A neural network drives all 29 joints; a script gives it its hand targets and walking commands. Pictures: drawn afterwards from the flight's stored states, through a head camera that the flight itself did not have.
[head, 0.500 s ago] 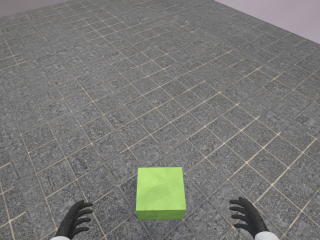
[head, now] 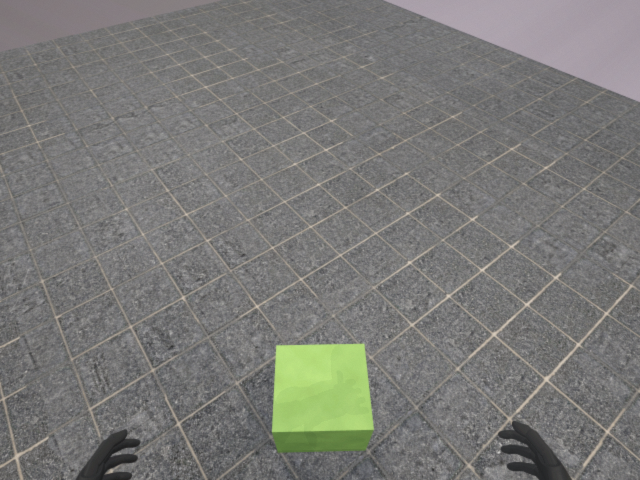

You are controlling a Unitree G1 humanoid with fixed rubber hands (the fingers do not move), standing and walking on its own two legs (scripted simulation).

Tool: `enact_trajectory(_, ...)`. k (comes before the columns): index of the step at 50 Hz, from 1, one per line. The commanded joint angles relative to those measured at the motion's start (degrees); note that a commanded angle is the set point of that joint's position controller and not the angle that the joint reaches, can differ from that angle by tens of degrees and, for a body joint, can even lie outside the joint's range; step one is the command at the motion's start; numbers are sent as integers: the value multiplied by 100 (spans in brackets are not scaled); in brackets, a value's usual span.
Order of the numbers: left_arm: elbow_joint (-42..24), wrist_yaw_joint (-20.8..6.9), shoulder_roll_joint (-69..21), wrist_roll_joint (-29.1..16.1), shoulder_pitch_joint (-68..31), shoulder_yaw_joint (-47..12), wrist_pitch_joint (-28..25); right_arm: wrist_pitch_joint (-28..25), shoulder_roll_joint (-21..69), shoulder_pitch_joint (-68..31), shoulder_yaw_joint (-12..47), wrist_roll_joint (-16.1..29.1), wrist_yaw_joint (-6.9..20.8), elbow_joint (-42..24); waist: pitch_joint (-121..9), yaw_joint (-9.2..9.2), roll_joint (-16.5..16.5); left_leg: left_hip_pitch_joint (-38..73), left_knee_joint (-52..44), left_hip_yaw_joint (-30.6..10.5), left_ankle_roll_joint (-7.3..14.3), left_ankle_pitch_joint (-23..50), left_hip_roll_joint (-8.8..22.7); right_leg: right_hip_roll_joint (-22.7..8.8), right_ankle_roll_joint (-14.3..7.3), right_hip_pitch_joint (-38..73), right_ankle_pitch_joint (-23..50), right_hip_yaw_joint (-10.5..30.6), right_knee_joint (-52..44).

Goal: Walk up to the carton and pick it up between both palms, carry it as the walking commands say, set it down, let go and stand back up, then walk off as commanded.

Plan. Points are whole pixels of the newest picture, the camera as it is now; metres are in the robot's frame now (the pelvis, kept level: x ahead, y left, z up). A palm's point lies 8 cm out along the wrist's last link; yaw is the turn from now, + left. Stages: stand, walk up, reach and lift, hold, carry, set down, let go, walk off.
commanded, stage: stand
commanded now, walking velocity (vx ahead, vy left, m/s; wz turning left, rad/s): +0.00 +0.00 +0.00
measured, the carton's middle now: (321, 398) +0.44 -0.01 -0.67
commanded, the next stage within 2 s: walk off in 1.62 s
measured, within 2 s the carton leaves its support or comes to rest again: neither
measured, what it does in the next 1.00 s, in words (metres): stands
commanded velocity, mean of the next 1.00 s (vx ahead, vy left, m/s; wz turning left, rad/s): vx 0.00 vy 0.00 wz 0.00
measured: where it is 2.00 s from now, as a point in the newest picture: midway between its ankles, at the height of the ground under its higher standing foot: outside the picture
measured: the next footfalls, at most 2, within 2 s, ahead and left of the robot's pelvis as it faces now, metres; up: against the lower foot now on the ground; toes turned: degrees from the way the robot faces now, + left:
none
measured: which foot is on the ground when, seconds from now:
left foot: down 0.00-1.00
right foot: down 0.00-1.00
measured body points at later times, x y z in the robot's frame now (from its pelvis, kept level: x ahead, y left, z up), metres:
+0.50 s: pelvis +0.01 +0.00 +0.00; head +0.01 +0.00 +0.45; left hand +0.13 +0.30 -0.10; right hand +0.13 -0.30 -0.10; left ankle -0.04 +0.12 -0.74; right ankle +0.00 -0.12 -0.74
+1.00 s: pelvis -0.01 +0.00 +0.01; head -0.01 -0.01 +0.46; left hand +0.09 +0.31 -0.10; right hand +0.10 -0.31 -0.11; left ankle -0.04 +0.12 -0.74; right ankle +0.00 -0.12 -0.74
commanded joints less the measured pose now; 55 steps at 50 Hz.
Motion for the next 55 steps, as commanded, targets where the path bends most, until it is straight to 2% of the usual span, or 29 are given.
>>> enact_trajectory(1,-187,54,734,-5,-268,124,-175,-175,-763,-250,-149,6,-44,-199,-458,-13,-36,-229,-436,-250,-84,1583,437,-435,-31,446,1266,275,-294)
enact_trajectory(7,226,118,915,-27,-269,75,-229,-224,-940,-224,-98,25,-83,209,-454,-27,-64,-78,-449,-310,-67,2007,484,-509,-57,540,1637,335,-312)
enact_trajectory(19,775,142,1032,-69,-393,14,-256,-268,-1070,-260,-13,48,-112,708,-366,-15,-48,13,-632,-351,-39,2155,542,-580,-91,746,1831,401,-445)
enact_trajectory(41,1436,102,1213,-110,-570,-47,-284,-313,-1232,-346,80,80,-95,1294,-122,5,-76,-38,-1009,-460,31,1387,602,-647,-111,776,1266,534,-845)
enact_trajectory(55,1686,75,1299,-136,-615,-68,-297,-333,-1301,-388,103,114,-79,1516,-79,18,-69,-34,-1099,-493,67,1258,630,-674,-125,772,1131,579,-942)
